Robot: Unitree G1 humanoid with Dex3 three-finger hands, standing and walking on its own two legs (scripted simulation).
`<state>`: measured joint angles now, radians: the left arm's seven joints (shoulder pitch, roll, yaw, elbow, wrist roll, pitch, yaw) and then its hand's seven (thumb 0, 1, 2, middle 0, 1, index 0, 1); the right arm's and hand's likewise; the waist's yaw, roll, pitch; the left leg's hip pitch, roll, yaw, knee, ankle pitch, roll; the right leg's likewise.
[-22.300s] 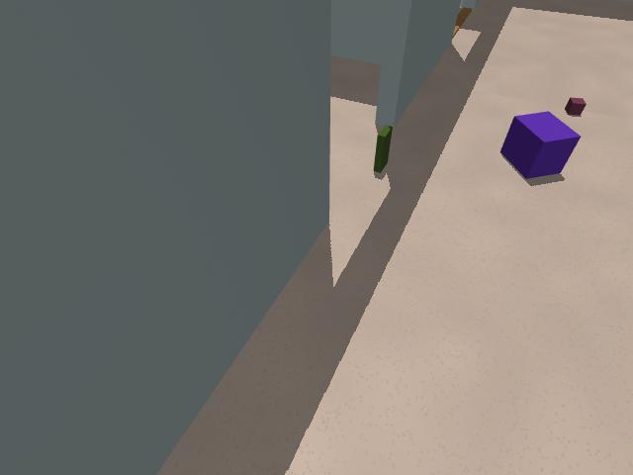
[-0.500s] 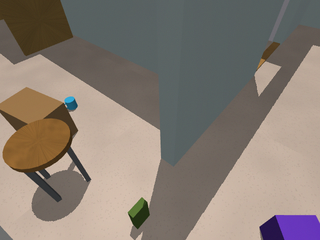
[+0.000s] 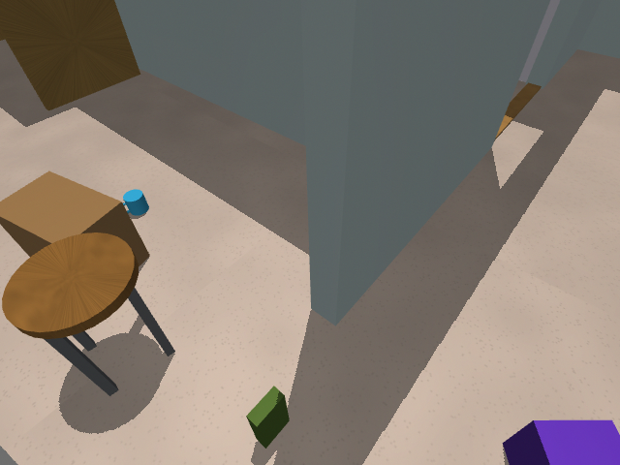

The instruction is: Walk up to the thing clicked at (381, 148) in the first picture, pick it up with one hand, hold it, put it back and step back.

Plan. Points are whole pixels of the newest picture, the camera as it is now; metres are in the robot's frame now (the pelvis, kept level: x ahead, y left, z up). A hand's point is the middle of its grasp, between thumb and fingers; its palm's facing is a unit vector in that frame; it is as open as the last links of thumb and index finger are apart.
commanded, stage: stand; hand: left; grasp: from the side
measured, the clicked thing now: (269, 418) +0.40 +0.16 -0.67
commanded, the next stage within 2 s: go down in 0.46 s
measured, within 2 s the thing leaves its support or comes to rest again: neither
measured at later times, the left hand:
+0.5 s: hand out of the picture +0.07 +0.25 -0.16, palm faces -0.03 -0.94 -0.35, open 7.4 cm
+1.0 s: hand out of the picture +0.14 +0.27 -0.17, palm faces +0.04 -0.94 -0.35, open 15.0 cm
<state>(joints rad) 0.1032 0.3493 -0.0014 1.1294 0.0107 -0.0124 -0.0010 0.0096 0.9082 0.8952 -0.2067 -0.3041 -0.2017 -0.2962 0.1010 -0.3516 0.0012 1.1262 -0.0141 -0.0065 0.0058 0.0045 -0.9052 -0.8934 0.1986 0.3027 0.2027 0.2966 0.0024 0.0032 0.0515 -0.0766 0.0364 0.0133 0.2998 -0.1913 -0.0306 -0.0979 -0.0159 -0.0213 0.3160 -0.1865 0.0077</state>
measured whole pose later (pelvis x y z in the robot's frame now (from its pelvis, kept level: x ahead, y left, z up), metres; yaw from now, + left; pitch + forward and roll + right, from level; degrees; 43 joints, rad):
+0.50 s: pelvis +0.00 +0.00 +0.00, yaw +0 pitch -2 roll +0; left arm 0.11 0.35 0.00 1.13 0.01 -0.01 0.00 0.01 0.91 0.90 -0.21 -0.30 -0.20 -0.30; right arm 0.11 -0.35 0.00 1.13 -0.01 -0.01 0.01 0.00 -0.91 -0.89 0.20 0.30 0.20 0.30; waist 0.00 0.00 0.05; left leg -0.07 0.04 0.02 0.30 -0.19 -0.03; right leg -0.10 -0.02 -0.02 0.32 -0.19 0.01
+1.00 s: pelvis -0.01 +0.01 -0.03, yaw +0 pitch +9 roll -1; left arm 0.07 0.33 0.17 0.82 0.07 0.16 -0.03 0.01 -0.02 0.20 -0.03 -0.05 -0.03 -0.04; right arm 0.25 -0.25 -0.02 0.70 0.03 -0.06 -0.03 0.01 -0.89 -0.90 0.20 0.30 0.20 0.30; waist -0.03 0.01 -0.04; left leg -0.52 0.03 0.00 0.74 -0.37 -0.01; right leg -0.52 -0.03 -0.02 0.71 -0.34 0.02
